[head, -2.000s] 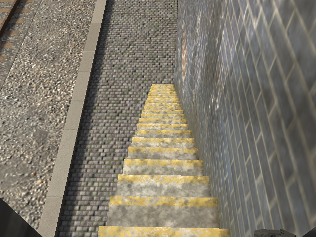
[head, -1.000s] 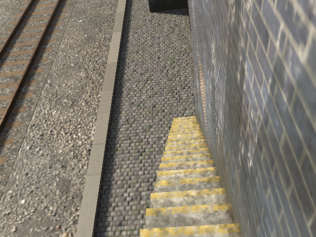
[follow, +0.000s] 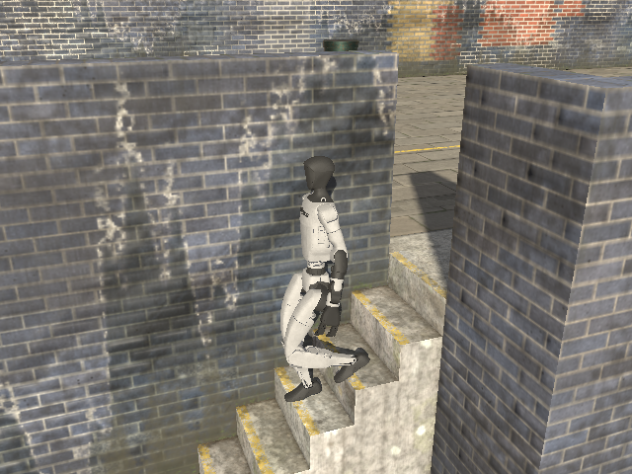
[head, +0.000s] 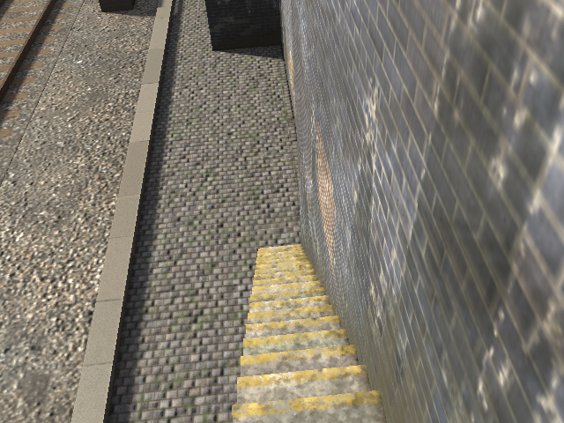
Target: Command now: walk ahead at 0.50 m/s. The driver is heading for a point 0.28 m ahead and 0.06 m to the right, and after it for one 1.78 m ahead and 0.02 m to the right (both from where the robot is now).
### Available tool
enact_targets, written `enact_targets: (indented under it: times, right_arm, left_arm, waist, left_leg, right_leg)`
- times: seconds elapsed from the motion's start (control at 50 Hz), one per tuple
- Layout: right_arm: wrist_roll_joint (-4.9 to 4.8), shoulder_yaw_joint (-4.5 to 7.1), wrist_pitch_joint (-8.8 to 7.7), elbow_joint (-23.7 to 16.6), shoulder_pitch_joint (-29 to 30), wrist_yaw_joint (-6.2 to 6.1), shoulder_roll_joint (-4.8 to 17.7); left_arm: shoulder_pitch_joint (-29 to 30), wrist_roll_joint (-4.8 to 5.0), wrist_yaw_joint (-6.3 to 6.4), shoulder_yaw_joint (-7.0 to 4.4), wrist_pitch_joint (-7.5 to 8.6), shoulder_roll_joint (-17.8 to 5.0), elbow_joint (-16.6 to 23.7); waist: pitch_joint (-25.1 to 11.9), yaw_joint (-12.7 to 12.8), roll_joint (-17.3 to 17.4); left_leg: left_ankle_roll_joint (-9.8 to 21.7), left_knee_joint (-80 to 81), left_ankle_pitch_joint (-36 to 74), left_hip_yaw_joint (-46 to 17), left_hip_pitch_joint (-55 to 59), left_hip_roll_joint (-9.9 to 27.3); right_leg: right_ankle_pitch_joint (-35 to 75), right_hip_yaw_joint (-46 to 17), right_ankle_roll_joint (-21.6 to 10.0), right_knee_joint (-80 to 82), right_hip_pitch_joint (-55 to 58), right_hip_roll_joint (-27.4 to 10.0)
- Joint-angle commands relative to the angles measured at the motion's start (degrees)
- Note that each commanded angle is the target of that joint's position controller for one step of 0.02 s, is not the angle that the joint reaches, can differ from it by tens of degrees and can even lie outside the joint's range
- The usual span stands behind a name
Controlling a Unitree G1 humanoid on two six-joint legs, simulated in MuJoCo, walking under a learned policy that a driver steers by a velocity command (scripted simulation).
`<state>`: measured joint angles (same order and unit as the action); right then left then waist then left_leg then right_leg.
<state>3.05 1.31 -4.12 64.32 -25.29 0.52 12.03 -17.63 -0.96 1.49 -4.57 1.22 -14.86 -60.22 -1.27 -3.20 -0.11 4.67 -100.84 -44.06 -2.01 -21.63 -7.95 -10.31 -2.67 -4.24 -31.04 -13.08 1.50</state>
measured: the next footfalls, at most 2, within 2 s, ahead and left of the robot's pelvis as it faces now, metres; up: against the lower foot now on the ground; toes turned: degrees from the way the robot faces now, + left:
left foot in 0.30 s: +0.25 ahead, +0.05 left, -0.21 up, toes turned +2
right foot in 0.58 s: +0.17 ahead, -0.17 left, -0.02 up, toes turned +5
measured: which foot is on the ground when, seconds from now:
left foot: up 0.00-0.28, down 0.30-1.00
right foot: down 0.00-0.30, up 0.32-0.56, down 0.58-0.66, up 0.68-0.84, down 0.86-1.00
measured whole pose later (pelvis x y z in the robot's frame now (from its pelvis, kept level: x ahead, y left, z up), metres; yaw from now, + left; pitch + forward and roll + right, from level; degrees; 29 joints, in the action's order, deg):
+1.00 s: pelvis +0.19 -0.06 -0.23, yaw +3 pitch -4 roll -1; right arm 0.6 0.1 4.7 60.3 -8.9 3.3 14.2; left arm -40.1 1.3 2.3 4.7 0.8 -3.2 -67.4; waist -1.7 7.0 4.2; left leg 2.4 -38.7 -22.9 -2.8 -15.3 -2.2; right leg -15.3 -2.9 0.6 -35.4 -15.9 2.2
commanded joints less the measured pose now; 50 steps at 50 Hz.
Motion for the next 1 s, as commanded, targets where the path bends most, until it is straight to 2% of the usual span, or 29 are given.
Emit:
enact_targets:
  times: [0.02, 0.04, 0.06, 0.08, 0.1, 0.14, 0.18, 0.26, 0.3, 0.32, 0.34, 0.38, 0.44, 0.46, 0.6, 0.62, 0.66, 0.68, 0.72, 0.74, 0.76, 0.78, 0.8, 0.84, 0.86, 0.88, 0.9, 0.94, 1.0]
  right_arm:
    - [3.16, 0.8, 1.14, -3.0, -2.3, -0.16, 5.0]
    - [3.45, 1.04, 1.14, -2.4, -0.6, -0.07, 7.0]
    - [2.86, 0.06, 2.47, -6.6, 1.8, -0.37, 3.7]
    - [1.49, -0.07, 3.17, -7.2, 4.5, -1.42, 4.8]
    - [0.56, -0.43, 3.29, -3.4, 3.2, -1.07, 2.4]
    - [-0.44, 0.91, 1.91, -2.9, 2.6, 0.07, 8.0]
    - [-0.14, -0.16, 0.18, -3.8, 4.2, 0.5, 6.4]
    - [-3.34, -1.27, 0.11, -5.0, 1.8, 0.24, 4.7]
    - [-4.13, 0.51, 1.76, -2.8, -7.8, 1.63, 9.2]
    - [-2.15, -0.23, 1.45, -2.4, -14.4, 1.98, 11.1]
    - [-1.73, 0.87, 2.17, -4.4, -9.5, 2.24, 14.1]
    - [0.02, 1.66, 2.12, -6.3, -2.4, 0.89, 12.1]
    - [1.25, -3.04, 0.0, -7.2, 5.3, -0.19, 3.8]
    - [0.09, -3.78, -0.45, -5.8, 4.6, 0.03, 2.8]
    - [-0.83, -2.05, 1.18, -5.0, 7.0, 1.29, 5.6]
    - [-0.52, -1.75, 2.0, -6.0, 11.7, 1.6, 4.8]
    - [-0.52, -1.44, 3.53, -6.6, 14.4, 1.36, 3.5]
    - [-2.01, -0.74, 4.61, -5.3, 10.6, 1.13, 4.7]
    - [-4.38, -1.37, 5.51, 0.9, -3.9, 2.1, 1.9]
    - [-5.63, -4.96, 4.17, 0.0, -4.2, 1.63, -5.3]
    - [-2.96, -3.61, 4.29, -3.0, 3.4, 1.08, 1.6]
    - [0.08, -2.86, 3.8, -4.8, 13.7, 0.84, 5.7]
    - [0.2, -2.2, 3.79, -6.1, 23.1, 0.48, 7.3]
    - [-2.61, -2.21, 4.1, -6.3, 27.4, -0.23, 5.5]
    - [-2.56, -1.84, 4.65, -5.1, 23.5, 0.14, 4.3]
    - [-2.36, -1.74, 6.9, -6.5, 13.4, 0.97, 0.2]
    - [-3.87, -0.04, 7.59, -4.3, 6.1, 1.27, 2.8]
    - [-2.96, -0.7, 8.81, -2.1, 6.5, 2.55, 2.4]
    - [-1.8, -2.12, 9.72, -5.5, 11.0, 3.67, 1.2]
  left_arm:
    - [-15.7, 1.21, 0.63, -1.23, 1.47, -7.6, -3.9]
    - [-16.6, 1.49, 1.41, 0.03, 2.37, -3.0, -3.8]
    - [-11.0, 1.72, 3.09, -0.39, 2.9, -6.1, -3.3]
    - [-6.7, 1.11, 3.61, 0.95, 2.9, -1.4, -2.4]
    - [-5.8, 1.19, 3.73, 0.88, 3.42, -3.1, -0.5]
    - [-5.8, 2.88, 5.15, 1.04, 3.72, -0.8, -0.4]
    - [-5.7, 2.47, 5.85, 1.34, 4.07, 1.0, 0.2]
    - [-8.3, 1.39, 5.78, 0.93, 0.1, -1.3, 1.1]
    - [-13.9, -0.03, 5.8, 0.9, -0.55, -1.1, 0.0]
    - [-13.9, 4.38, 4.55, 1.19, 0.97, 1.5, 3.0]
    - [-18.3, 4.47, 4.58, 2.09, 1.72, 1.0, 2.8]
    - [-12.7, 2.98, 5.72, 2.75, 0.67, 0.1, 2.3]
    - [-5.9, 0.74, 5.81, 2.97, -3.37, 1.7, 2.2]
    - [-5.9, 0.62, 5.7, 3.33, -4.02, 4.0, 2.1]
    - [-5.8, 1.6, 5.08, 2.84, -2.02, 1.6, 4.5]
    - [-7.9, 2.25, 5.4, 2.66, -1.58, 1.8, 3.7]
    - [-12.2, 1.14, 6.54, 3.18, -0.63, 0.6, 1.0]
    - [-10.7, -0.63, 6.5, 3.41, -0.22, -0.2, 1.9]
    - [0.6, -2.5, 5.58, 3.3, 0.49, 1.5, 5.5]
    - [2.3, -1.87, 3.67, 3.37, -1.15, 5.4, 5.2]
    - [-3.1, -0.84, 1.69, 4.06, -2.64, 5.8, 4.1]
    - [-20.6, -1.24, 0.97, 3.04, -4.22, 3.8, -2.1]
    - [-29.4, -0.36, 0.98, 2.73, -4.97, 2.8, -3.9]
    - [-42.5, -0.95, 1.65, 4.86, -4.67, 6.3, -8.8]
    - [-45.3, -1.05, 2.05, 7.06, -3.33, 9.4, -10.2]
    - [-36.2, 0.36, 2.34, 9.73, 0.61, 8.3, -8.3]
    - [-24.3, 1.17, 2.59, 9.29, 1.19, 4.3, -4.0]
    - [-6.3, 2.1, 1.51, 8.06, 2.1, -0.6, 0.8]
    - [-11.0, 3.59, 0.41, 6.84, 0.98, -2.6, -1.3]
  waist:
    - [5.3, 2.2, -2.8]
    - [5.8, 2.4, 1.1]
    - [6.5, -2.5, -10.2]
    - [8.1, -3.3, -4.7]
    - [4.1, -2.4, -6.6]
    - [4.8, -3.0, -2.1]
    - [8.0, -3.4, 2.6]
    - [10.7, 2.9, -6.1]
    - [6.5, 1.0, 7.2]
    - [-4.5, -0.5, 14.1]
    - [-12.9, 2.6, 13.4]
    - [-12.5, 0.2, 4.1]
    - [2.3, 4.4, -3.7]
    - [3.1, 4.4, 0.4]
    - [2.0, 4.5, 13.0]
    - [5.0, 7.3, 10.3]
    - [13.2, 9.6, -9.3]
    - [17.0, 7.1, -13.4]
    - [15.8, -2.7, -4.4]
    - [7.5, -1.5, -3.8]
    - [6.0, 1.0, 8.2]
    - [2.6, 11.0, 14.5]
    - [7.3, 18.9, 16.7]
    - [16.6, 23.5, 3.0]
    - [18.5, 22.0, -7.6]
    - [18.9, 8.0, -16.9]
    - [16.5, 3.9, -22.2]
    - [10.2, -0.2, -14.0]
    - [9.0, 0.8, -6.2]
  left_leg:
    - [-0.3, -2.3, 3.2, -2.8, -38.1, 5.3]
    - [-0.6, 10.7, 18.5, -7.0, -36.6, 6.7]
    - [-4.2, 26.4, 28.0, -5.2, -22.8, 8.2]
    - [-7.2, 34.0, 35.5, -0.5, -9.1, 6.8]
    - [-7.1, 25.5, 45.6, 2.1, -1.2, 4.4]
    - [-5.5, 36.2, 61.1, -1.3, -3.1, 5.3]
    - [-6.5, 50.3, 71.7, 3.2, 6.2, 2.7]
    - [-4.6, 82.8, 70.4, 3.2, 16.1, 9.0]
    - [-0.7, 96.1, 73.8, -3.8, 27.5, 16.8]
    - [6.6, 65.4, 123.2, -12.8, 48.6, 29.7]
    - [12.8, 58.8, 118.3, -16.1, 51.3, 33.9]
    - [20.9, 71.5, 59.5, -25.5, 29.8, 35.8]
    - [13.2, 74.7, 45.4, -17.9, -1.2, 26.0]
    - [11.5, 74.0, 48.7, -15.1, -5.5, 23.6]
    - [7.9, 71.4, 52.5, -10.6, -4.4, 22.5]
    - [3.8, 69.5, 46.1, -5.8, -9.5, 20.3]
    - [-6.5, 58.9, 25.2, 4.0, -12.5, 11.3]
    - [-8.1, 56.1, 15.6, 5.0, -5.4, 6.3]
    - [-5.4, 60.7, 20.6, 1.1, 12.3, 8.4]
    - [-2.9, 78.7, 11.8, 0.5, 8.3, 14.0]
    - [0.7, 88.1, 8.5, -10.1, -7.6, 18.5]
    - [3.4, 88.4, 6.8, -7.1, -29.5, 18.5]
    - [0.3, 84.7, 7.6, -4.0, -39.4, 17.0]
    - [-2.7, 68.8, 10.5, -2.7, -34.5, 12.8]
    - [-3.6, 53.1, 5.2, -4.5, -30.5, 7.6]
    - [-3.7, 45.0, -0.8, -6.2, -24.1, -0.7]
    - [-4.6, 50.6, 3.1, -7.1, -17.2, 3.4]
    - [-2.5, 52.5, 22.3, -2.0, 15.9, 7.2]
    - [-0.8, 72.5, 23.7, -0.8, 29.7, 8.6]
  right_leg:
    - [36.7, -21.7, -11.3, -2.9, 18.9, -20.0]
    - [31.6, -15.3, -5.2, -4.5, 11.6, -13.9]
    - [24.3, -19.6, -9.5, -4.6, -10.9, -15.9]
    - [15.9, -15.9, -8.2, -3.7, -24.3, -11.2]
    - [8.5, -17.3, -6.9, -6.2, -27.4, -11.5]
    - [-13.4, -12.6, -3.1, -19.5, -28.4, -5.2]
    - [-18.9, -6.2, -0.2, -25.8, -37.0, 0.4]
    - [3.2, -7.7, -2.1, -37.9, -30.6, -1.0]
    - [-17.7, -1.8, -1.2, -64.4, -32.1, 5.7]
    - [-50.4, 1.6, 3.3, -89.5, -48.9, 9.2]
    - [-48.1, -1.6, 4.0, -101.6, -53.3, 5.3]
    - [-35.2, -6.4, 5.8, -95.5, -50.0, 1.2]
    - [-14.9, -5.9, 8.6, -75.8, -36.5, 1.4]
    - [-12.5, -3.2, 9.4, -75.2, -33.1, 3.7]
    - [-26.1, -2.4, 8.7, -60.1, -24.1, 1.0]
    - [-23.4, -3.4, 9.0, -51.7, -22.1, 1.6]
    - [-3.2, -14.9, 6.5, -18.7, -27.7, -2.4]
    - [1.5, -25.8, 5.0, -4.0, -39.3, -4.3]
    - [-2.9, -21.6, 3.1, -8.7, -51.5, -3.3]
    - [7.8, 4.1, 6.9, -12.0, -29.6, 5.5]
    - [-1.2, 5.0, 6.9, -16.4, -9.4, 5.0]
    - [-2.6, 7.1, 7.8, -37.2, 17.5, 5.7]
    - [-6.0, 3.9, 8.7, -32.4, 23.8, 2.6]
    - [-12.4, -2.6, 10.7, -8.9, 16.8, -1.4]
    - [1.2, -11.3, 10.6, 2.4, 11.1, -6.1]
    - [19.2, -26.9, 10.9, 7.3, -0.1, -15.0]
    - [8.0, -47.0, 5.0, 21.2, -9.6, -18.8]
    - [-13.1, -28.2, 3.7, 23.4, -28.9, -12.9]
    - [-27.1, -17.2, 4.2, 24.1, -27.7, -8.6]
Velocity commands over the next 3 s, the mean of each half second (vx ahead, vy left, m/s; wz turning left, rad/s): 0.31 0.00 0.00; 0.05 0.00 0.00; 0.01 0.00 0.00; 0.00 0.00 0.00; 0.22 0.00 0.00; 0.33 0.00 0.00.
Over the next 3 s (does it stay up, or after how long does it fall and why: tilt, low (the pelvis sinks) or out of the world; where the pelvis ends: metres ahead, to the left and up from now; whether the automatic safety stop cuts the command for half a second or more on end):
stays up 0.47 -0.05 -0.43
